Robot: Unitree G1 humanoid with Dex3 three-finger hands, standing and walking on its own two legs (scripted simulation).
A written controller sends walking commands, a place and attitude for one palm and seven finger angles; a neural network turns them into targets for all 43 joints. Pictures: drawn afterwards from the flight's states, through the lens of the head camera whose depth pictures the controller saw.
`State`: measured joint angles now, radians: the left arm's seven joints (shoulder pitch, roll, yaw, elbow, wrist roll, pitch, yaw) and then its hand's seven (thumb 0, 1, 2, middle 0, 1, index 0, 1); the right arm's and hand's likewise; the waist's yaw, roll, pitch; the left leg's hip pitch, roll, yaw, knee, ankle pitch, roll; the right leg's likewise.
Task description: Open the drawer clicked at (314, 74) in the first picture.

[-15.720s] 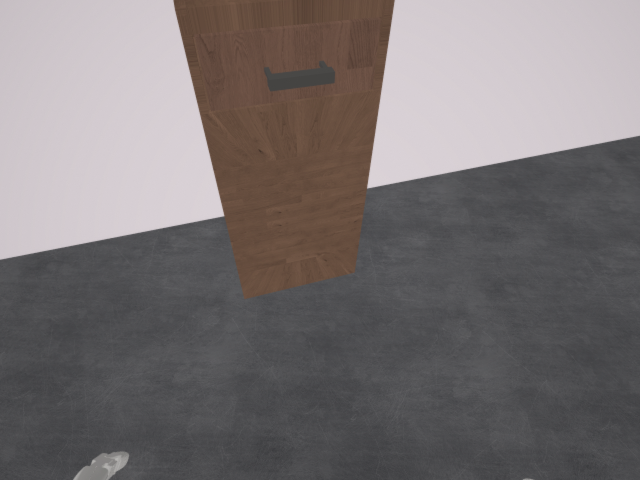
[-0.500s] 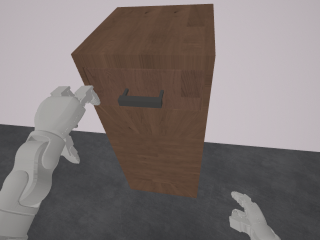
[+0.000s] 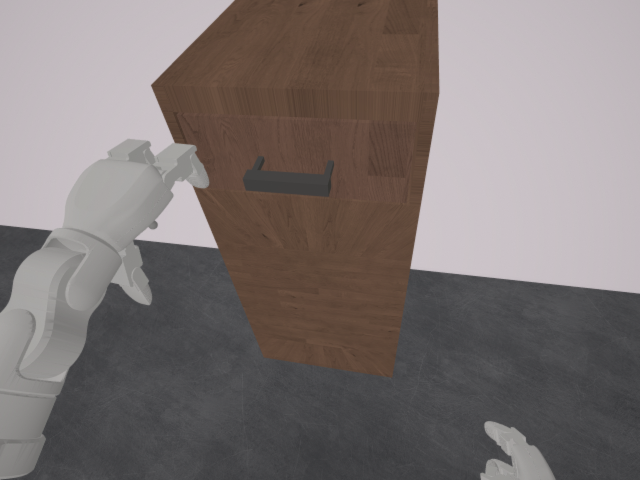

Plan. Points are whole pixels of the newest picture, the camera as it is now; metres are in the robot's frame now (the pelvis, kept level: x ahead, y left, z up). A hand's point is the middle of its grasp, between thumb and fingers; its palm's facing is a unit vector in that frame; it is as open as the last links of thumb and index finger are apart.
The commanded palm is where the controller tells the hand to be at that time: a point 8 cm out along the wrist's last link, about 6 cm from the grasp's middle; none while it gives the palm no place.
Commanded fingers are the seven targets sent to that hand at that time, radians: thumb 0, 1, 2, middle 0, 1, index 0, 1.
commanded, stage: raise the hand with hooked fingers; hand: left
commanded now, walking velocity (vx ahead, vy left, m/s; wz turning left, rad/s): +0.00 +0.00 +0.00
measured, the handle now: (290, 173) +0.55 +0.14 +0.07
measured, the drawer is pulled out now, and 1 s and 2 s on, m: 0.00 0.00 0.00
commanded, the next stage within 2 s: move the hooked fingers above the handle in 0.06 s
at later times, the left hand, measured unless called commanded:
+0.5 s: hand (180, 197) +0.36 +0.22 +0.19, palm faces +0.15 -0.05 -0.99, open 13.8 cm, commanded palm +0.33 +0.21 +0.23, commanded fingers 0.00 -0.50 0.30 -0.30 -1.20 -0.30 -1.20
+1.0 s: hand (212, 177) +0.43 +0.21 +0.16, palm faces +0.08 -0.03 -1.00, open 13.9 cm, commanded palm +0.40 +0.18 +0.21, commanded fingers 0.00 -0.50 0.30 -0.30 -1.20 -0.30 -1.20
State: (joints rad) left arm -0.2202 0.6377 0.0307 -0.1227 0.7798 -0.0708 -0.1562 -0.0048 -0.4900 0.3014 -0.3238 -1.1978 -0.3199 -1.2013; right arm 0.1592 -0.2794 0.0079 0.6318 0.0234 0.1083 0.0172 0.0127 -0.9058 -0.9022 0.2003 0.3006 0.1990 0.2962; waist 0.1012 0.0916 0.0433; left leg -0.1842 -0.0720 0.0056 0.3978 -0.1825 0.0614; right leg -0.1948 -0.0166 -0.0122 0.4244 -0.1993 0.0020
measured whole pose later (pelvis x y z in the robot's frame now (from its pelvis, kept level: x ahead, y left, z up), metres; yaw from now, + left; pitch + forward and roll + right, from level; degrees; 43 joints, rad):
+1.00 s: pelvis +0.04 -0.02 +0.00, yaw +0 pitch +5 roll +1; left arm -0.49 0.53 -0.09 0.21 0.88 0.15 -0.10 -0.01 -0.49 0.30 -0.32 -1.20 -0.31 -1.20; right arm 0.15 -0.28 0.00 0.63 0.05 0.20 0.03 0.01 -0.91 -0.90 0.20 0.30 0.20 0.30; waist 0.07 0.10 -0.03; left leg -0.26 -0.05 0.00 0.43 -0.25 0.04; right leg -0.28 0.00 -0.02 0.46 -0.27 -0.02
